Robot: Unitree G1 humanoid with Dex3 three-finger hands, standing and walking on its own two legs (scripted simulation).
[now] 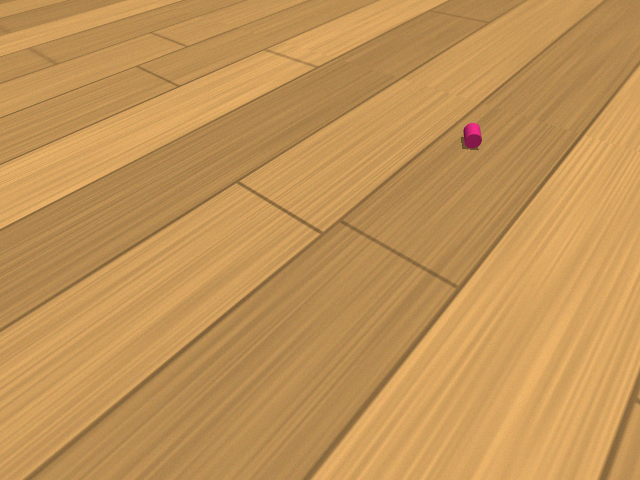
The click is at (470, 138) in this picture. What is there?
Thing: lying can
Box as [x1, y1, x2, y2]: [463, 123, 481, 147]
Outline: 470,123 466,125 464,128 464,140 465,144 468,147 475,147 481,141 479,126 475,123
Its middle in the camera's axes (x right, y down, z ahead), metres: +0.86 -0.63 +2.17
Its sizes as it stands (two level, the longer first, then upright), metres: 0.119 0.089 0.089
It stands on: the floor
